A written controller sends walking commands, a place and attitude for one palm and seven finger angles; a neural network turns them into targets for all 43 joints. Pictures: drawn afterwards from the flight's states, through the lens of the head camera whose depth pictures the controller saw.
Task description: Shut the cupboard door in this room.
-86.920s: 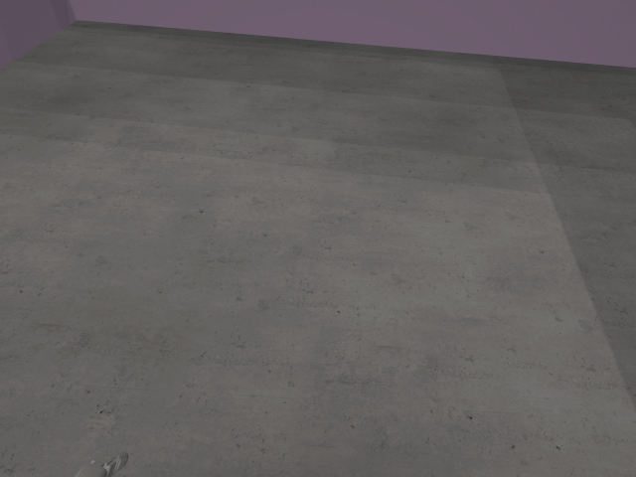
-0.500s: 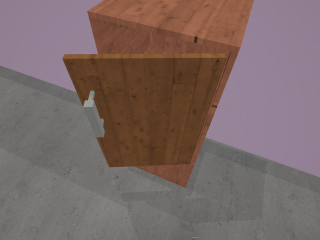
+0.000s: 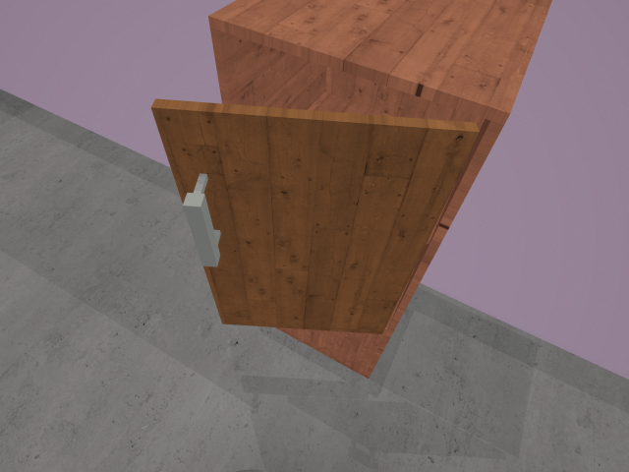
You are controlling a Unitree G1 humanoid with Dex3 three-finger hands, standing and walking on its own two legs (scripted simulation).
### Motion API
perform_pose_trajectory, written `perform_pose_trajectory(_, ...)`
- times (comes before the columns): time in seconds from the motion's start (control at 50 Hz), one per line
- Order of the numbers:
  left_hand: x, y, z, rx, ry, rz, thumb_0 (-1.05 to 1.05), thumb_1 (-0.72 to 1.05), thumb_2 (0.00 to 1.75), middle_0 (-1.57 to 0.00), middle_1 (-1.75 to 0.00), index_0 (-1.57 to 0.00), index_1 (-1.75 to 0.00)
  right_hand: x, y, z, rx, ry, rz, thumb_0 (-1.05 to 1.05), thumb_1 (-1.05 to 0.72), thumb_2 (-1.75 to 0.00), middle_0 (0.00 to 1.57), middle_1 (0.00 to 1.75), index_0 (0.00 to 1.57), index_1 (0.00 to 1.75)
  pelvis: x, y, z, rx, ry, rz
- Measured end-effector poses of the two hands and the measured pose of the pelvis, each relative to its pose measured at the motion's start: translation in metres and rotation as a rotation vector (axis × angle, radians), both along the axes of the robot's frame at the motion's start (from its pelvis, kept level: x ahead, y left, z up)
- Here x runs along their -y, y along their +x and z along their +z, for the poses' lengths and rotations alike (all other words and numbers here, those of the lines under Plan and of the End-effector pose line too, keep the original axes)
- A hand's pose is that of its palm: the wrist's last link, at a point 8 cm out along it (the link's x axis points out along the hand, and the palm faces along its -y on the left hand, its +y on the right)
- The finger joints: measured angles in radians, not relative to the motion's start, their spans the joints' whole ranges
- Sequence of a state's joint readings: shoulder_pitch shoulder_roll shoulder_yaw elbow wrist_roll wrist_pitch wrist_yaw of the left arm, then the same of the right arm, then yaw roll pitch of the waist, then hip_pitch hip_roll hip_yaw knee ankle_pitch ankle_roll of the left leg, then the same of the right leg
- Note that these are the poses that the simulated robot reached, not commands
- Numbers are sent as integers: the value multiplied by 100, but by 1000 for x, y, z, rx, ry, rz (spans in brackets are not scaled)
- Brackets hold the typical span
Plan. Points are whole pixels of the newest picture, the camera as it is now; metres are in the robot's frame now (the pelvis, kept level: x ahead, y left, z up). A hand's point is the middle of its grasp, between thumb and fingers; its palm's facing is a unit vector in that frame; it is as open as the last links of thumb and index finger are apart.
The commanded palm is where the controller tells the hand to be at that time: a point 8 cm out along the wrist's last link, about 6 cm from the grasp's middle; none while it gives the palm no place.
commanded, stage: come to a stop and stand still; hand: left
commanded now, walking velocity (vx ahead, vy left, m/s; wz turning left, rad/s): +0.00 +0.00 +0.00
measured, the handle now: (206, 221) +0.43 +0.20 +0.03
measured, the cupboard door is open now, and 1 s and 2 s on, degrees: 26 26 26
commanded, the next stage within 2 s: none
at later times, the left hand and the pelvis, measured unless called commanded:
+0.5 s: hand out of the picture -0.05 +0.16 -0.17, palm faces +0.00 -0.98 -0.21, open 7.4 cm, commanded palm none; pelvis -0.07 -0.02 +0.00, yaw +0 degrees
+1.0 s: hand out of the picture -0.12 +0.14 -0.18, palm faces +0.04 -0.99 -0.14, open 7.4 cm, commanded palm none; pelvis -0.10 -0.02 +0.00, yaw +0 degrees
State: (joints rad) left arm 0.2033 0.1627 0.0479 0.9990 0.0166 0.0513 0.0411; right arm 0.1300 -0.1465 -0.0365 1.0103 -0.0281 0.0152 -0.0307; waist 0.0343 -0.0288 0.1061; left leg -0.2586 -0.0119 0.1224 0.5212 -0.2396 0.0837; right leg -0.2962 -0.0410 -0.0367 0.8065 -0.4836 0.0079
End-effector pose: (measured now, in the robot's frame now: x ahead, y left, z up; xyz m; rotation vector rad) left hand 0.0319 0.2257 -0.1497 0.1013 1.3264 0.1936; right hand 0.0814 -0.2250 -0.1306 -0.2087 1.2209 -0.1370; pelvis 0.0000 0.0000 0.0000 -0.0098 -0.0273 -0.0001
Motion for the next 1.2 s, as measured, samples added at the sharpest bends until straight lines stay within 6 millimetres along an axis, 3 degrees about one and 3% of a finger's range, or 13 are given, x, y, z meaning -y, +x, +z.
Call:
perform_pose_trajectory(0.12, -1, -30, 1, 14, 51, -34, 0, 91, 90, -20, -30, -20, -29, 1, 5, -11, 102, 56, 7, 0, -91, -90, 20, 30, 20, 30, 4, -17, -11, -11, 7, -13)
perform_pose_trajectory(0.2, -3, -45, 9, 27, 77, -48, 0, 91, 90, -20, -30, -21, -29, 0, -12, -15, 139, 85, 4, 0, -91, -90, 20, 30, 20, 30, 5, -28, -11, 23, 1, -1)
perform_pose_trajectory(0.32, 2, -64, 15, 51, 83, -63, 0, 91, 90, -20, -30, -20, -29, 13, -54, -15, 95, 80, -20, -1, -93, -90, 20, 30, 20, 30, 12, -47, -7, 35, 6, 3)
perform_pose_trajectory(0.46, 13, -87, 13, 15, 44, -79, 0, 91, 90, -20, -30, -20, -29, 29, -124, -14, -50, 43, -54, -1, -92, -90, 20, 30, 20, 30, 17, -64, -3, 15, 6, -3)
perform_pose_trajectory(0.56, 19, -99, 7, -14, 13, -81, 0, 91, 90, -20, -30, -21, -29, 29, -173, -11, -159, 31, -86, 0, -91, -90, 20, 30, 20, 30, 19, -72, -2, 16, -1, -3)
perform_pose_trajectory(0.64, 24, -108, 7, -26, -2, -72, 0, 91, 90, -20, -30, -21, -29, 24, -195, -9, -215, 37, -97, 0, -91, -90, 20, 30, 20, 30, 20, -77, 0, 14, -3, 0)
perform_pose_trajectory(0.74, 29, -122, 5, -45, -16, -63, 0, 91, 90, -20, -30, -20, -29, 17, -200, -11, -217, 54, -98, 0, -91, -90, 20, 30, 20, 30, 21, -84, 1, 19, -4, 0)
perform_pose_trajectory(0.9, 35, -142, 2, -67, -36, -47, 0, 91, 90, -20, -30, -20, -29, 7, -182, -13, -141, 75, -81, 0, -91, -90, 20, 30, 20, 30, 21, -95, 1, 24, -8, -2)
perform_pose_trajectory(1.06, 36, -163, 0, -73, -49, -19, 0, 91, 90, -20, -30, -20, -29, 13, -178, -10, -111, 44, -65, 1, -92, -90, 20, 30, 20, 30, 17, -107, 1, 26, -12, 5)
perform_pose_trajectory(1.14, 31, -174, -6, -92, -56, -9, 0, 91, 90, -20, -30, -20, -29, 14, -182, -9, -103, 22, -75, 0, -92, -90, 20, 30, 20, 30, 13, -116, -3, 25, -22, 7)
perform_pose_trajectory(1.2, 20, -169, -21, -103, -57, -25, 0, 90, 90, -20, -30, -21, -29, 13, -198, -10, -89, -4, -124, 0, -91, -90, 20, 30, 20, 30, 6, -117, -11, 31, -31, -5)
